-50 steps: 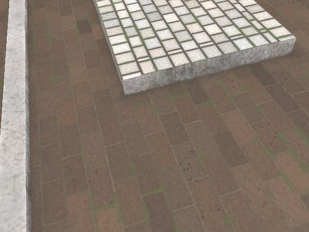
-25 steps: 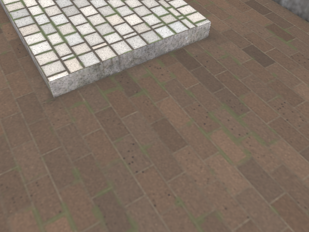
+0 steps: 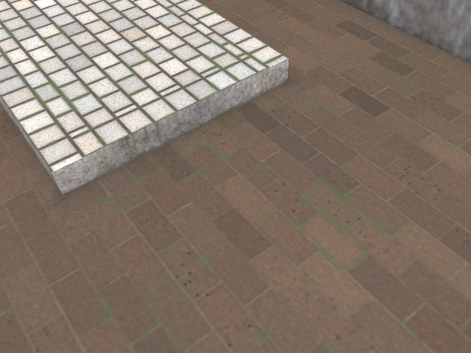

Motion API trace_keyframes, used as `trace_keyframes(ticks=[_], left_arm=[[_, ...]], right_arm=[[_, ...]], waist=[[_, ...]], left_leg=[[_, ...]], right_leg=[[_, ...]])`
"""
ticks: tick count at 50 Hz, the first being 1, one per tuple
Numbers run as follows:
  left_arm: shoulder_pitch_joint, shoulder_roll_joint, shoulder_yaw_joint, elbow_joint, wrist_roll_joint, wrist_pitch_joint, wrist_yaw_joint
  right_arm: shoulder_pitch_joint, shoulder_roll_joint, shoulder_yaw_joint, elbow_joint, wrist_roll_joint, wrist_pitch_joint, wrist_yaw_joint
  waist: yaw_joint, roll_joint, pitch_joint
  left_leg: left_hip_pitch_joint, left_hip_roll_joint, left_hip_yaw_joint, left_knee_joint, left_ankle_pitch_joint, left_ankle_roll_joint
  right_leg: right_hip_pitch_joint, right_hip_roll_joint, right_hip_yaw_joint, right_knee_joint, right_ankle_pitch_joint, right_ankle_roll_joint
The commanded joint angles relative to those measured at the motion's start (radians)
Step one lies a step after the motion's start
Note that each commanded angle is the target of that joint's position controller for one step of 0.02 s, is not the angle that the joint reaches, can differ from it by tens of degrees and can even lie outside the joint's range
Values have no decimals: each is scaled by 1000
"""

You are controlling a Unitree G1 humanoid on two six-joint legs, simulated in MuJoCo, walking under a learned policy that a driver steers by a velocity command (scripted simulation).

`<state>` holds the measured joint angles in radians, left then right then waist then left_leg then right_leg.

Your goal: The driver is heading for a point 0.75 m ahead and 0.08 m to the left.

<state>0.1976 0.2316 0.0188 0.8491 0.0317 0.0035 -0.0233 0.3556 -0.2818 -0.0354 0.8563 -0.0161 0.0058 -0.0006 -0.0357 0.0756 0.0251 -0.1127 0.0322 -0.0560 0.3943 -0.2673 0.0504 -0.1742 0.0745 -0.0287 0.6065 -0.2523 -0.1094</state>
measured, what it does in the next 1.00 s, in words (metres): walks ahead: left foot, then right foot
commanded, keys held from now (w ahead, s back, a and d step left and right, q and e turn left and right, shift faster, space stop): w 0.86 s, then w+q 0.14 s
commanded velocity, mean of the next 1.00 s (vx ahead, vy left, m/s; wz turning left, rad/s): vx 0.45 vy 0.00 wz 0.01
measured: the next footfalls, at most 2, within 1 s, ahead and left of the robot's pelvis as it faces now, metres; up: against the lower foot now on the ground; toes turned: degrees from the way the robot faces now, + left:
left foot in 0.40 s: +0.34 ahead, +0.08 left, +0.00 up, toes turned +1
right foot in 0.98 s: +0.65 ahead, -0.10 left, +0.00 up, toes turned -4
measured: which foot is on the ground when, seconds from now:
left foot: down 0.00-0.04, up 0.06-0.38, down 0.40-1.00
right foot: down 0.00-0.40, up 0.42-0.96, down 0.98-1.00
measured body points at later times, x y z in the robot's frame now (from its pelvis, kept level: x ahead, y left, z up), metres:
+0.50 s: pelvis +0.22 +0.02 -0.03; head +0.25 +0.03 +0.42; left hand +0.20 +0.28 -0.17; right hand +0.36 -0.24 -0.13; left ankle +0.30 +0.08 -0.75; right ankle +0.04 -0.10 -0.66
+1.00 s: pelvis +0.49 -0.01 -0.03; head +0.53 -0.02 +0.42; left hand +0.72 +0.20 -0.13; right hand +0.40 -0.25 -0.17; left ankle +0.31 +0.08 -0.73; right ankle +0.61 -0.09 -0.75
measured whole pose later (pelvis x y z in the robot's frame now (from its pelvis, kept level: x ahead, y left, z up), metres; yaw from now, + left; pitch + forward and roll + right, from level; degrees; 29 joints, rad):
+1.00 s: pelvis +0.49 -0.01 -0.03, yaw +0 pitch +1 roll +1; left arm -0.03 0.21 0.00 0.82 0.05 -0.08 -0.01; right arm 0.49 -0.20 -0.02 1.04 -0.01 -0.07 0.00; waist -0.08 0.00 0.07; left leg 0.04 -0.05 0.02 0.54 -0.45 0.07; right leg -0.45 0.01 -0.09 0.52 -0.09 -0.10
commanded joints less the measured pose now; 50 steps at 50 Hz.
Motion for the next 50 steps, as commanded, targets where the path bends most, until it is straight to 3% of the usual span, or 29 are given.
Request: trace_keyframes(ticks=[1, 2, 3, 4, 5, 6, 7, 8, 9, 11, 13, 15, 18, 19, 20, 21, 22, 23, 24, 25, 27, 29, 32, 37, 43, 46, 48, 49, 50], left_arm=[[52, 93, 26, -8, 0, -39, 11], [139, 136, 38, 18, 4, -47, 19], [246, 202, 55, 39, 12, -58, 26], [297, 194, 45, 48, 4, -72, 25], [287, 199, 41, 50, 3, -76, 30], [303, 248, 60, 59, 0, -72, 37], [267, 212, 55, 63, -6, -74, 34], [246, 166, 40, 67, -7, -75, 26], [247, 149, 35, 74, -6, -73, 23], [248, 147, 30, 91, -13, -79, 29], [218, 158, 30, 99, -19, -86, 29], [226, 165, 28, 115, -23, -93, 27], [225, 189, 29, 131, -26, -96, 34], [214, 196, 30, 131, -25, -90, 37], [218, 196, 28, 132, -22, -87, 38], [253, 139, 12, 112, -16, -85, 34], [357, 50, 0, 99, -32, -80, 27], [272, 152, 23, 92, -5, -78, 27], [208, 166, 31, 75, -7, -80, 18], [175, 140, 24, 71, -7, -82, 12], [199, 104, 17, 85, 4, -64, 3], [180, 87, 15, 81, 5, -51, -5], [54, 83, 13, 43, 6, -39, -13], [-151, 61, 3, -25, 0, -44, -17], [-308, 55, -8, -81, -6, -53, -15], [-254, 77, 2, -83, -6, -67, -6], [-3, 119, 24, -7, -2, -85, 14], [173, 178, 45, 31, 22, -96, 30], [257, 282, 73, 33, 51, -92, 39]], right_arm=[[-87, -126, -35, -57, 4, -23, -3], [-137, -96, -28, -80, 6, -30, 0], [-173, -65, -20, -107, 2, -36, 3], [-153, -78, -23, -96, -25, -41, -2], [-70, -42, -16, -67, -31, -45, 1], [-105, -49, -16, -99, -30, -49, 10], [-215, -98, -29, -132, -31, -48, 15], [-271, -115, -33, -142, -25, -45, 22], [-283, -107, -30, -143, -12, -40, 32], [-318, -71, -18, -162, -16, -34, 51], [-340, -34, -3, -179, -18, -35, 62], [-362, -29, 1, -193, -9, -32, 58], [-248, -81, -22, -156, -7, -28, 27], [-125, -97, -34, -112, -10, -32, 17], [16, -118, -47, -61, -18, -39, 5], [153, -197, -66, -37, -38, -45, -9], [145, -263, -74, -32, -40, -47, 3], [39, -201, -65, -38, -4, -44, 12], [-74, -135, -49, -58, 4, -49, 17], [-108, -97, -38, -54, -2, -60, 22], [-107, -61, -24, -26, -1, -78, 18], [-58, -54, -22, 7, 1, -95, 19], [7, -58, -22, 45, 5, -102, 18], [105, -47, -13, 92, 12, -102, 14], [195, -53, -8, 143, -4, -96, -3], [168, -70, -10, 152, -11, -90, -14], [131, -86, -13, 148, -5, -87, -10], [111, -68, -6, 124, 9, -91, -5], [217, 59, 21, 91, 46, -91, 2]], waist=[[82, -34, 107], [122, -116, 102], [166, -215, 82], [136, -108, 100], [83, -148, 54], [107, -272, 25], [114, -247, 81], [115, -230, 110], [103, -201, 124], [79, -147, 135], [57, -165, 117], [55, -200, 99], [-9, -195, 25], [-67, -170, -39], [-122, -142, -112], [-150, -15, -218], [-70, 196, -295], [-40, 55, -154], [2, -5, -29], [19, -45, 13], [66, -22, 22], [72, -16, 28], [56, -29, 68], [9, -39, 80], [-35, -21, 85], [13, -4, 55], [118, -8, -76], [187, -49, -188], [144, -254, -353]], left_leg=[[-193, 72, -78, -63, -271, 86], [-328, 26, -13, 100, -205, 50], [-536, -28, 75, 347, -194, 22], [-612, -25, 34, 503, -259, 28], [-633, -24, 39, 590, -252, 30], [-706, -7, 62, 657, -271, 18], [-760, 33, 52, 683, -223, -2], [-760, 36, 68, 683, -195, -21], [-739, 43, 81, 666, -166, -34], [-682, 28, 112, 585, -67, -42], [-546, 3, 135, 435, 33, -32], [-381, -28, 157, 303, 109, -9], [-178, -78, 158, 225, 122, 38], [-48, -97, 158, 177, 128, 56], [141, -78, 136, 131, 112, 73], [328, 148, -121, 77, -158, 109], [419, 383, -651, -121, -324, 217], [270, 339, -676, -195, -420, 204], [123, 312, -507, -200, -352, 194], [32, 262, -393, -220, -192, 183], [-68, 192, -235, -248, -6, 151], [-84, 179, -176, -269, 110, 163], [-49, 163, -110, -317, 138, 162], [31, 123, -18, -302, 345, 128], [198, 157, 6, -237, 571, 125], [252, 178, -15, -109, 834, 121], [192, 141, 2, 155, 942, 97], [-6, 105, 17, 391, 684, 83], [-376, -48, 95, 766, -4, 36]], right_leg=[[105, -10, 43, -265, -144, 0], [221, -116, 229, -337, -229, -43], [378, -312, 500, -415, -206, -95], [401, -384, 519, -347, 182, -76], [433, -378, 457, -274, 475, -74], [426, -413, 529, -311, 318, -184], [385, -382, 521, -372, 182, -179], [351, -334, 468, -405, 206, -161], [323, -313, 417, -424, 274, -151], [266, -277, 320, -451, 410, -128], [185, -226, 219, -450, 496, -89], [118, -227, 179, -466, 564, -64], [159, -261, 146, -309, 878, -30], [159, -249, 123, -155, 939, -14], [73, -211, 98, 45, 834, -2], [-89, -143, 57, 358, 462, 7], [-343, 35, 80, 667, -257, 30], [-419, -27, 153, 721, -189, 6], [-422, -82, 126, 686, -82, -2], [-389, -114, 111, 638, -34, -1], [-304, -153, 96, 565, -11, 14], [-308, -160, 77, 529, 4, 30], [-437, -187, 46, 446, 102, 55], [-504, -174, -9, 212, 256, 90], [-474, -120, -52, 1, 262, 61], [-359, -75, -48, -62, 135, 23], [-39, -33, -52, -152, 129, -19], [247, -176, 87, -162, 98, -62], [581, -510, 534, -181, 55, -176]])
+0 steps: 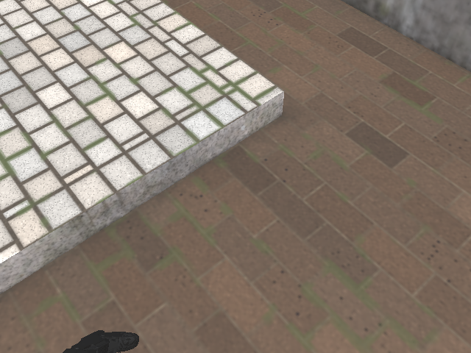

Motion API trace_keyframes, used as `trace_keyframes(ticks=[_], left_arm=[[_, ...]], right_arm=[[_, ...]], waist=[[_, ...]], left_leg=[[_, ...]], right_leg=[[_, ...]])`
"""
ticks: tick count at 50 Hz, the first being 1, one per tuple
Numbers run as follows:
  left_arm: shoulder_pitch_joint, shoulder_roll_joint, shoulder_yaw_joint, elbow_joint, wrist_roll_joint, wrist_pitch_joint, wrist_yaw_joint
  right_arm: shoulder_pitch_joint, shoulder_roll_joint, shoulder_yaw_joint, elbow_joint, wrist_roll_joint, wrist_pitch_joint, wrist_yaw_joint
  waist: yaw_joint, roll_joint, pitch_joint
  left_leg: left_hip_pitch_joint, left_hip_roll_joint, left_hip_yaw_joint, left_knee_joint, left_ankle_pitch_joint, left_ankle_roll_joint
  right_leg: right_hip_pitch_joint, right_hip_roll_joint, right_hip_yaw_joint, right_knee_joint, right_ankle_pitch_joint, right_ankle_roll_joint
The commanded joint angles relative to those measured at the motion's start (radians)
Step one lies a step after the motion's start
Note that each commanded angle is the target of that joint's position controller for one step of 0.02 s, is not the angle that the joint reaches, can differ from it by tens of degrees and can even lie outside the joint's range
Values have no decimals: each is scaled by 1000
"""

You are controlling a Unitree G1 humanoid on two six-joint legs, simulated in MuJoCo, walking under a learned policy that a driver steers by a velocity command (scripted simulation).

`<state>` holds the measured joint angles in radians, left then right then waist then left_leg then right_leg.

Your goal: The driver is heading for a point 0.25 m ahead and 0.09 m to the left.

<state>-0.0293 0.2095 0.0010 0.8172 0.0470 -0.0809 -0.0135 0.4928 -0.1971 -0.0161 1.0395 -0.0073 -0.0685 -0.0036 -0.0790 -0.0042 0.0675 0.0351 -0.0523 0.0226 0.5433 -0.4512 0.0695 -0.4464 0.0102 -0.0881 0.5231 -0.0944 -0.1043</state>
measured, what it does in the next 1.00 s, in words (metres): walks ahead: left foot, then right foot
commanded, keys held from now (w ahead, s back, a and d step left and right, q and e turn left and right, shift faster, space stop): w+q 0.04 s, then no key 0.96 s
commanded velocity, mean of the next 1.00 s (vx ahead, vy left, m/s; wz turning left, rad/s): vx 0.14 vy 0.00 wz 0.08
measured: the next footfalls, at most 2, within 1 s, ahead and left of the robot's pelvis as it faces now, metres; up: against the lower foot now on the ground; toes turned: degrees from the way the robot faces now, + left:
left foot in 0.42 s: +0.29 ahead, +0.11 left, +0.00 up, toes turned +6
right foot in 0.70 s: +0.23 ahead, -0.11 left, +0.00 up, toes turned +3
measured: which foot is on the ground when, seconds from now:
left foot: down 0.00-0.00, up 0.02-0.40, down 0.42-1.00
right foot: down 0.00-0.44, up 0.46-0.68, down 0.70-1.00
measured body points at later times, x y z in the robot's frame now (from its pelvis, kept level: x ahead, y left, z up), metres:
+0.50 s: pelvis +0.18 +0.02 +0.01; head +0.21 +0.03 +0.46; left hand +0.16 +0.24 -0.15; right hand +0.30 -0.20 -0.13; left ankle +0.25 +0.10 -0.72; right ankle +0.12 -0.09 -0.70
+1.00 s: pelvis +0.20 +0.00 +0.02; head +0.20 +0.00 +0.47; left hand +0.17 +0.21 -0.14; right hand +0.22 -0.23 -0.14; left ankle +0.25 +0.10 -0.72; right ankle +0.19 -0.11 -0.72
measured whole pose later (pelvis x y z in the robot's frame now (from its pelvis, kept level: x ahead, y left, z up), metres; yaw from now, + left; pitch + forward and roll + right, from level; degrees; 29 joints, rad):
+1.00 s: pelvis +0.20 +0.00 +0.02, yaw +4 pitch -2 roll +0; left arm 0.32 0.14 -0.01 1.13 0.01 -0.01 0.04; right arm 0.27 -0.16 -0.01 1.12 -0.01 0.00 -0.03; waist -0.01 0.01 0.02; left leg -0.23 -0.01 0.04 0.39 -0.13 0.03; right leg -0.12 0.02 -0.02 0.40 -0.25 -0.02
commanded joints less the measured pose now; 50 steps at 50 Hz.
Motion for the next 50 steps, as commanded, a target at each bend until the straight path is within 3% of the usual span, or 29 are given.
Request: trace_keyframes(ticks=[1, 2, 3, 4, 5, 8, 10, 13, 17, 20, 21, 22, 23, 24, 25, 27, 28, 31, 33, 35, 36, 37, 39, 42, 50], left_arm=[[444, 253, 87, 62, -4, 9, 19], [334, 190, 71, 48, -21, 11, 17], [268, 130, 57, 43, -25, 2, 14], [253, 99, 49, 53, -26, -8, 15], [257, 76, 42, 70, -31, -16, 20], [303, 86, 40, 105, -34, -43, 16], [307, 99, 39, 118, -31, -42, 17], [309, 92, 30, 137, -32, -29, 20], [378, 113, 33, 180, -32, -12, 27], [369, 106, 33, 198, -39, 8, 38], [404, 97, 32, 206, -34, 10, 39], [466, 65, 24, 198, -30, 11, 42], [581, -10, 9, 243, -58, 35, 43], [519, 46, 23, 244, -53, 59, 49], [445, 60, 30, 226, -40, 71, 47], [392, 33, 28, 227, -27, 89, 43], [410, 13, 22, 240, -25, 94, 43], [436, 0, 17, 276, -32, 105, 52], [448, -13, 11, 295, -30, 107, 56], [420, 19, 10, 285, -13, 100, 57], [397, 46, 12, 277, -16, 93, 56], [386, 38, 10, 285, -26, 87, 52], [363, 20, 5, 287, -33, 71, 53], [371, 18, 5, 288, -35, 59, 58], [414, 6, 3, 304, -35, 62, 58]], right_arm=[[71, -141, -32, -64, 20, -6, -9], [-13, -157, -44, -85, 7, -2, -9], [-64, -127, -39, -95, 4, -4, -4], [-73, -102, -40, -89, -3, 5, -2], [-57, -87, -41, -85, -19, 19, 2], [-26, -46, -42, -74, -24, 47, 8], [-72, -44, -42, -87, -25, 55, 8], [-197, -29, -24, -119, -20, 52, 11], [-259, -47, -15, -123, -19, 45, -4], [-211, -59, -17, -93, -26, 26, -15], [-171, -93, -24, -77, -32, 11, -20], [-116, -168, -38, -69, -37, -2, -25], [-108, -154, -32, -60, -16, 10, -27], [-114, -115, -22, -60, -3, 19, -26], [-158, -109, -18, -61, -5, 25, -29], [-244, -87, -7, -70, -13, 37, -43], [-280, -79, -3, -71, -12, 41, -46], [-289, -79, -3, -54, -9, 44, -42], [-304, -89, -8, -43, 3, 54, -39], [-278, -82, -13, -29, 7, 64, -33], [-260, -73, -16, -26, 13, 70, -29], [-262, -61, -15, -18, 11, 74, -25], [-229, -46, -14, 5, 0, 71, -24], [-211, -48, -13, 29, -4, 61, -23], [-186, -30, -1, 72, -1, 61, -28]], waist=[[186, -88, -403], [138, -43, -215], [119, -28, -104], [92, -32, -47], [62, -48, -33], [21, -59, -68], [15, -83, -67], [38, -111, -57], [73, -104, -82], [45, -71, -72], [39, -4, -95], [62, 104, -168], [71, 229, -255], [43, 176, -223], [50, 147, -153], [90, 102, -93], [112, 109, -89], [114, 101, -107], [127, 91, -90], [102, 62, -30], [76, 26, 15], [72, -36, 48], [53, -70, 26], [55, -33, -6], [69, -1, 7]], left_leg=[[-619, 6, -64, 761, -52, 28], [-658, 66, -89, 756, 40, 33], [-634, 94, -83, 709, 99, 26], [-588, 110, -82, 668, 116, 17], [-532, 115, -79, 636, 114, 1], [-483, 77, -58, 580, 144, -25], [-505, 72, -43, 488, 207, -34], [-449, 70, 9, 249, 318, -41], [-389, 60, 29, 109, 345, -27], [-283, 58, 22, -74, 388, 4], [-183, 104, -31, -156, 599, 11], [-31, 273, -165, -85, 1054, 45], [2, 414, -311, -96, 1207, 212], [-38, 422, -355, -153, 1034, 255], [-105, 392, -339, -201, 870, 244], [-226, 327, -266, -270, 655, 180], [-264, 293, -224, -287, 597, 147], [-281, 247, -177, -286, 465, 109], [-333, 220, -164, -285, 247, 75], [-409, 189, -172, -306, 19, 2], [-400, 153, -148, -316, 21, -20], [-319, 130, -115, -287, 97, -25], [-205, 128, -102, -223, 231, -21], [-191, 135, -103, -214, 290, -17], [-212, 136, -97, -219, 301, -30]], right_leg=[[781, -471, 756, -204, -173, -210], [616, -419, 579, -247, -203, -171], [468, -374, 449, -288, -31, -148], [374, -326, 333, -298, 163, -114], [306, -289, 240, -298, 337, -93], [280, -259, 112, -274, 669, -92], [279, -233, 53, -273, 703, -86], [255, -185, -20, -268, 683, -67], [335, -219, 14, -209, 653, -72], [341, -216, 41, -92, 509, -39], [314, -175, 35, -16, 364, 0], [229, -119, -1, 96, 24, 34], [195, -12, -5, 213, -419, 58], [147, -3, 52, 290, -571, 62], [112, 0, 76, 328, -576, 68], [146, -27, 105, 291, -472, 84], [187, -31, 104, 244, -427, 93], [264, -13, 76, 113, -326, 106], [335, -11, 60, -39, -183, 100], [357, -74, 134, -154, -121, 85], [268, -98, 172, -170, -211, 69], [157, -101, 187, -203, -281, 62], [116, -109, 198, -251, -266, 68], [170, -106, 191, -247, -191, 63], [204, -102, 183, -241, -159, 51]])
